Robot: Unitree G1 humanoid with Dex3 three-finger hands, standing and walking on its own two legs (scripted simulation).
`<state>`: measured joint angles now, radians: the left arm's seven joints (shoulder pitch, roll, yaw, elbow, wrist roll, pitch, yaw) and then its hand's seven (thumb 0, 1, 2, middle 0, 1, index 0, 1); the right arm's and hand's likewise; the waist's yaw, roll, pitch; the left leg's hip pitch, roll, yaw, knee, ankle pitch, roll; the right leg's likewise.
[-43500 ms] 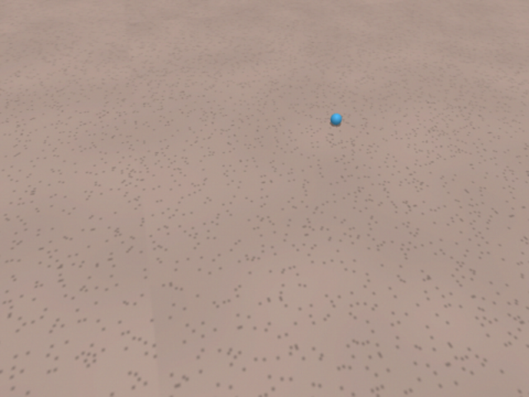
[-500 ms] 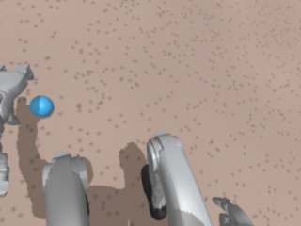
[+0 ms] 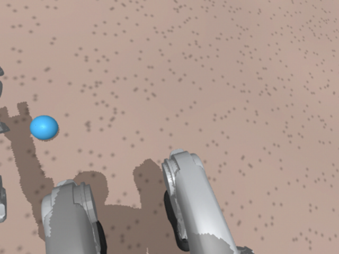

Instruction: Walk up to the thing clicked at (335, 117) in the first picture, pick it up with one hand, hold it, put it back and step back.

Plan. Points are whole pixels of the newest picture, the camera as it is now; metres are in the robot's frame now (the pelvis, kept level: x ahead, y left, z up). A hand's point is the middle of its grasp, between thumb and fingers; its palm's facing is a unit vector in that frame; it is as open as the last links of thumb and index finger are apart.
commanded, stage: home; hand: left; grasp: from above
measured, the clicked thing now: (44, 127) +0.50 +0.23 -0.32
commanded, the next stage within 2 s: none
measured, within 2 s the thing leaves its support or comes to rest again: neither
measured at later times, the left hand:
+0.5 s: hand out of the picture +0.30 +0.22 +0.07, palm faces -0.18 -0.76 -0.63, open 7.7 cm
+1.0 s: hand out of the picture +0.23 +0.19 +0.28, palm faces +0.18 -0.96 -0.22, open 7.4 cm
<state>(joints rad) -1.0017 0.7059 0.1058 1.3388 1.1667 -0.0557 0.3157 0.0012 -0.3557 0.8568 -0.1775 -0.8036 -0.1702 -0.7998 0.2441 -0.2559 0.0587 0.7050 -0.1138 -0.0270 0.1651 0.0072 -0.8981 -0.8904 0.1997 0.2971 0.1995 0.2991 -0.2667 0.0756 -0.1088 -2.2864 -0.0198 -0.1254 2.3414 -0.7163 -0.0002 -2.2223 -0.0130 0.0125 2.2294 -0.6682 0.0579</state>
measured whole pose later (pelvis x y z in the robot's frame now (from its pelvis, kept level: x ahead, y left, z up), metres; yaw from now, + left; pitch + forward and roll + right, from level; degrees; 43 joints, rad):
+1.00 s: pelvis +0.05 -0.02 +0.33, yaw +7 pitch +14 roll -3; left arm 0.38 0.22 0.05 -0.03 -0.06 0.46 0.08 0.01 0.90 0.90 -0.20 -0.30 -0.20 -0.30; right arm 0.31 -0.21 0.04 0.54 0.04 -0.14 -0.17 0.02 -0.90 -0.89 0.20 0.30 0.20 0.30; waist -0.07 0.05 -0.19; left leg -0.87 0.04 -0.08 1.15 -0.52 -0.03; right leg -0.84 -0.02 -0.04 1.08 -0.48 0.04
